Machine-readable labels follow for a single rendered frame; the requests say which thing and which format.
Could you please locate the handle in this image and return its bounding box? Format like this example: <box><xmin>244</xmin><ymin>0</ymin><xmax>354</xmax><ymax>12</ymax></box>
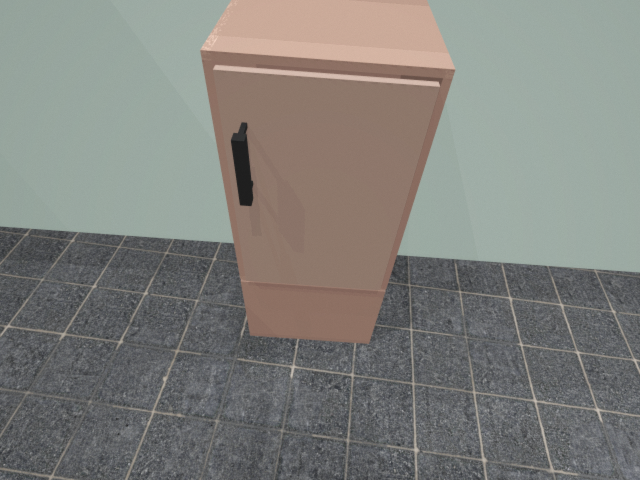
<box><xmin>231</xmin><ymin>122</ymin><xmax>253</xmax><ymax>206</ymax></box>

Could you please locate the cupboard door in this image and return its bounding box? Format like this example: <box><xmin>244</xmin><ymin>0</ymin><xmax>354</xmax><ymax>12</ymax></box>
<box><xmin>213</xmin><ymin>65</ymin><xmax>440</xmax><ymax>290</ymax></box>

